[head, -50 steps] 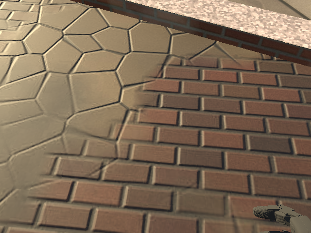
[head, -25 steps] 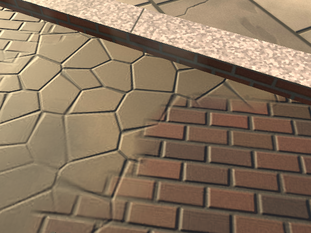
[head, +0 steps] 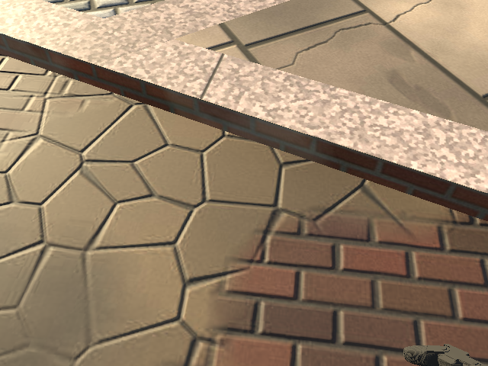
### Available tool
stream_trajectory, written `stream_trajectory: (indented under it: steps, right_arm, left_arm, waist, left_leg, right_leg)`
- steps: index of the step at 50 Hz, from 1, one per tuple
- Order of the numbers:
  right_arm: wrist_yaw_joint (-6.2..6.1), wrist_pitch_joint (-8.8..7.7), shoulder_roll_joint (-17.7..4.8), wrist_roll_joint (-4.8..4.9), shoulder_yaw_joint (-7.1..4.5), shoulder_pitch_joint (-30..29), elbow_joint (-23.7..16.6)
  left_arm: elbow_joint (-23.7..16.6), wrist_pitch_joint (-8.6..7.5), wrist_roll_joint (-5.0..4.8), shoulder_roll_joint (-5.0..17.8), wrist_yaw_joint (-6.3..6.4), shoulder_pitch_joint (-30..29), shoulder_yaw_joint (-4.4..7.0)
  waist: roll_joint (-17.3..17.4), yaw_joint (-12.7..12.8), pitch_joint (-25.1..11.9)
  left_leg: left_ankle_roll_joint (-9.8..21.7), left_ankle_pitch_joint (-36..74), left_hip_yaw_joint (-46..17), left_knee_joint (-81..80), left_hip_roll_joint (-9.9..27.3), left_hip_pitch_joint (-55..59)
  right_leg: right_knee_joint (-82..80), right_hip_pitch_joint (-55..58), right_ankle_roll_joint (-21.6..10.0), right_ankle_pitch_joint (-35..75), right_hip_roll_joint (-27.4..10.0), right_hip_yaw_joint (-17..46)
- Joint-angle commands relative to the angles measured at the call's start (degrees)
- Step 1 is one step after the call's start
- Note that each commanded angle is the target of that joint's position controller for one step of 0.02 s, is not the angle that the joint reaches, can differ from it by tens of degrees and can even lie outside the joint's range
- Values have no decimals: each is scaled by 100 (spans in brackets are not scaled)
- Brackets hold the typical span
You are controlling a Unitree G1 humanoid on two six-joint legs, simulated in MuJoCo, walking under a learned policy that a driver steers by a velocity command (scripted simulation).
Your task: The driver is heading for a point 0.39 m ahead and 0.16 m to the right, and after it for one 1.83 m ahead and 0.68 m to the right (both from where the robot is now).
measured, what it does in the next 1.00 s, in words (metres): walks ahead, turning right: right foot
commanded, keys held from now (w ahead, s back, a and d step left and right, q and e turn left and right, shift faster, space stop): w+e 0.44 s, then e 0.50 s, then no key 0.06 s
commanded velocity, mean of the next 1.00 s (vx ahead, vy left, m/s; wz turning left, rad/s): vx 0.33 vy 0.00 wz -0.57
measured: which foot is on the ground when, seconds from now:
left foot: down 0.00-0.52, up 0.54-1.00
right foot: down 0.00-0.00, up 0.02-0.52, down 0.54-1.00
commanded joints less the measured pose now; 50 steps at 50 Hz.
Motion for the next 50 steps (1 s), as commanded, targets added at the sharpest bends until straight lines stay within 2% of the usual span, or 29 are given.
stream_trajectory:
  steps: [1, 2, 3, 4, 5, 6, 8, 10, 15, 18, 21, 22, 23, 24, 25, 26, 27, 28, 29, 30, 31, 32, 33, 34, 36, 40, 43, 46, 50]
  right_arm:
    - [-222, -177, -1516, -199, -460, 2193, 59]
    - [-213, -57, -1835, -157, -561, 2104, 112]
    - [-192, 4, -1244, -101, -457, 1726, 17]
    - [-167, -5, -792, -54, -348, 1382, -69]
    - [-154, -25, -619, -57, -299, 1205, -71]
    - [-169, -62, -561, -38, -277, 1244, -18]
    - [-162, -154, -577, 12, -290, 1399, 92]
    - [-150, -223, -632, 61, -327, 1560, 181]
    - [-134, -212, -651, 36, -365, 1850, 369]
    - [-137, -198, -745, 34, -398, 1955, 448]
    - [-167, -136, -879, 32, -444, 2202, 576]
    - [-180, -96, -918, 29, -454, 2268, 618]
    - [-200, -51, -964, 25, -461, 2247, 643]
    - [-223, -2, -1059, 34, -483, 2253, 667]
    - [-243, 51, -1137, 58, -501, 2245, 677]
    - [-250, 88, -1158, 119, -499, 2179, 641]
    - [-233, 70, -991, 124, -452, 2228, 471]
    - [-158, 82, -375, 181, -327, 2661, 93]
    - [-181, 116, -894, 49, -431, 2129, 95]
    - [-189, 112, -696, 156, -380, 1816, -12]
    - [-208, 100, -664, 117, -347, 1732, 27]
    - [-212, 166, -688, 16, -367, 1706, 42]
    - [-194, 276, -696, -69, -370, 1882, 60]
    - [-182, 376, -681, -87, -380, 1960, 68]
    - [-176, 488, -585, -55, -367, 1991, 30]
    - [-214, 578, -636, -42, -380, 1454, -171]
    - [-236, 615, -699, -23, -387, 1023, -311]
    - [-256, 617, -721, 9, -374, 727, -416]
    - [-279, 583, -721, 84, -336, 648, -454]
  left_arm:
    - [-689, -134, -141, 431, -1, -352, 80]
    - [-838, -85, -162, 328, 8, 109, 58]
    - [-606, 32, -10, 695, 50, 62, 118]
    - [-593, 50, 32, 674, -15, -243, 127]
    - [-627, 69, 35, 544, -66, -401, 112]
    - [-658, 125, 104, 532, -113, -511, 124]
    - [-718, 237, 137, 471, -196, -609, 112]
    - [-862, 293, 127, 431, -249, -918, 98]
    - [-1210, 319, 126, 345, -354, -1821, 22]
    - [-1414, 288, 126, 247, -421, -2377, -66]
    - [-1594, 279, 155, 293, -449, -2746, -88]
    - [-1632, 279, 169, 319, -443, -2793, -83]
    - [-1631, 269, 193, 325, -422, -2726, -74]
    - [-1574, 249, 223, 354, -382, -2488, -51]
    - [-1423, 196, 251, 418, -333, -1945, -7]
    - [-1140, 108, 309, 529, -255, -1058, 74]
    - [-955, 62, 356, 1008, -152, -356, 229]
    - [-1139, 95, 225, 1854, -101, -611, 411]
    - [-1178, 181, -64, 1712, -44, -194, 443]
    - [-1134, 202, -77, 1503, 9, -632, 375]
    - [-1158, 221, -110, 1081, 28, -988, 266]
    - [-1193, 234, -128, 868, 55, -1265, 198]
    - [-1235, 249, -135, 726, 71, -1445, 144]
    - [-1243, 230, -101, 744, 52, -1442, 136]
    - [-1206, 168, -41, 946, 13, -1314, 198]
    - [-1202, 208, -27, 1016, 43, -1090, 225]
    - [-1187, 278, -20, 1053, 84, -863, 244]
    - [-1181, 332, 2, 1074, 111, -695, 263]
    - [-1183, 374, 57, 1035, 122, -634, 244]
  waist:
    - [799, -1290, -1556]
    - [1808, -933, -1663]
    - [783, -775, -986]
    - [262, -733, -452]
    - [286, -646, -230]
    - [480, -605, -120]
    - [586, -551, -137]
    - [471, -532, -132]
    - [386, -643, 121]
    - [405, -760, 256]
    - [387, -856, 351]
    - [394, -860, 351]
    - [403, -793, 342]
    - [466, -690, 173]
    - [466, -479, -148]
    - [286, -85, -682]
    - [-233, 165, -1293]
    - [-1564, -339, -1963]
    - [-339, 104, -2374]
    - [-412, -127, -1556]
    - [-175, -324, -900]
    - [-188, -528, -554]
    - [-281, -711, -500]
    - [-274, -771, -565]
    - [-216, -828, -724]
    - [-390, -656, -684]
    - [-478, -491, -573]
    - [-547, -380, -460]
    - [-635, -325, -441]
  left_leg:
    - [569, -1621, -1870, -770, 1740, 3551]
    - [1073, -2062, -3933, -1432, 2558, 3886]
    - [1083, -2549, -3564, -1376, 2362, 3254]
    - [976, -2122, -2711, -1460, 2034, 2633]
    - [864, -1317, -1981, -1607, 1771, 2246]
    - [798, -746, -1480, -1679, 1589, 2055]
    - [772, 157, -874, -1746, 1416, 1951]
    - [845, 688, -502, -1836, 1447, 2056]
    - [887, 1131, 341, -1976, 1360, 2204]
    - [810, 1240, 776, -1955, 1335, 2197]
    - [725, 1656, 1031, -1768, 1478, 2557]
    - [689, 2022, 1125, -1602, 1513, 2715]
    - [633, 3081, 1281, -1212, 1496, 2823]
    - [576, 4290, 1400, -618, 1466, 2929]
    - [527, 4959, 1457, 279, 1411, 2944]
    - [360, 4422, 1562, 1576, 1268, 2531]
    - [127, 1991, 1549, 3257, 1035, 1210]
    - [-225, -3124, 1228, 5370, -60, -1070]
    - [-203, -2662, 89, 5586, 47, -1114]
    - [-178, -2098, 34, 5473, 272, -1333]
    - [-166, -1764, 43, 4926, 439, -1223]
    - [-187, -1636, 8, 4566, 522, -1045]
    - [-239, -1566, -2, 4321, 535, -712]
    - [-268, -1506, 16, 4168, 474, -510]
    - [-310, -1327, 54, 3899, 376, -420]
    - [-321, -943, -48, 3382, 327, -729]
    - [-329, -836, -184, 3000, 276, -1012]
    - [-304, -939, -298, 2606, 178, -1119]
    - [-182, -1242, -258, 2068, 7, -710]
  right_leg:
    - [2813, -1962, -266, 1282, -387, 56]
    - [3813, -3300, -220, -1150, 128, -462]
    - [4385, -3587, -276, -775, -395, -313]
    - [4363, -3530, -251, -232, -579, -301]
    - [4206, -3382, -186, 91, -738, -363]
    - [4117, -3318, -117, 219, -841, -427]
    - [4166, -3259, -12, 486, -876, -518]
    - [4151, -3527, 63, 766, -926, -543]
    - [3251, -3959, 190, 1585, -1005, -728]
    - [2247, -3593, 95, 2013, -986, -1012]
    - [1634, -3348, -129, 1697, -888, -1329]
    - [1491, -3254, -224, 1486, -814, -1427]
    - [1333, -3037, -319, 1241, -659, -1548]
    - [1227, -2683, -420, 967, -413, -1696]
    - [1017, -2123, -538, 932, -158, -1735]
    - [458, -988, -689, 1541, 11, -1627]
    - [422, 533, -936, 2403, -843, -575]
    - [553, 2196, -1956, 5321, -2837, 2225]
    - [393, 2007, -2072, 6251, -2710, 2235]
    - [299, 1347, -1978, 6486, -2550, 1405]
    - [54, 518, -1671, 6052, -2162, 953]
    - [-121, -36, -1424, 5616, -1821, 699]
    - [-272, -495, -1336, 5483, -1608, 513]
    - [-306, -705, -1285, 5569, -1535, 438]
    - [-312, -849, -1262, 5750, -1421, 374]
    - [-436, -862, -1103, 4682, -1321, 687]
    - [-474, -613, -1018, 3843, -1340, 1090]
    - [-397, -357, -1013, 3485, -1361, 1433]
    - [-122, -234, -1039, 4091, -1390, 1554]
Keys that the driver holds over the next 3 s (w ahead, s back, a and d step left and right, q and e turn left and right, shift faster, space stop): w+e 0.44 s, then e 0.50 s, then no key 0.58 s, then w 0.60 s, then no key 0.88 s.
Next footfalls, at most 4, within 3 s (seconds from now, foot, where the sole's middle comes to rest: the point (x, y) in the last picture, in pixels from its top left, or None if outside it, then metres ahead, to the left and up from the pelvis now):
0.54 right None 0.37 -0.15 -0.77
1.16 left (285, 348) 0.52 -0.03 -0.77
1.48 right None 0.32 -0.16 -0.77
2.26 right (410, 311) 0.66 -0.38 -0.77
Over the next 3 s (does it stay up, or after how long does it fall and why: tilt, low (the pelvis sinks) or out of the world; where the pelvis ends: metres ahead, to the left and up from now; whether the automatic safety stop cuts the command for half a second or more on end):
stays up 0.67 -0.28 0.01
